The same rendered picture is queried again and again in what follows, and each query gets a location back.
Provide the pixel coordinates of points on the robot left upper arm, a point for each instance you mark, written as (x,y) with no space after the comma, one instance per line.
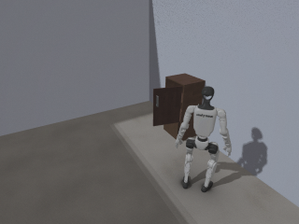
(190,109)

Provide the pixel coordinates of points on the robot left forearm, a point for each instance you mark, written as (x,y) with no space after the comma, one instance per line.
(181,132)

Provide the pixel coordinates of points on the right robot hand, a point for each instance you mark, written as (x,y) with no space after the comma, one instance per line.
(229,150)

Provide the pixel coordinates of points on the left robot hand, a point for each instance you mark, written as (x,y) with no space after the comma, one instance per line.
(178,142)

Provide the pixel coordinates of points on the robot head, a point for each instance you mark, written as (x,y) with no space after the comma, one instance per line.
(207,91)

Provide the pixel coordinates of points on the handle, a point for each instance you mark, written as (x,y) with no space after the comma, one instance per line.
(157,100)

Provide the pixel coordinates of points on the robot right forearm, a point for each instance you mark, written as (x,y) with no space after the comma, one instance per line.
(226,139)

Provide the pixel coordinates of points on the right robot shin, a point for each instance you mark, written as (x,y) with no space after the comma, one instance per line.
(209,173)

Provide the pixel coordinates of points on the robot right upper arm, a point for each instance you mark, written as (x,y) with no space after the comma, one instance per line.
(222,120)

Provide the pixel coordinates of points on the cupboard door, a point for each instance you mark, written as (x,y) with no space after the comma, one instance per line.
(168,109)

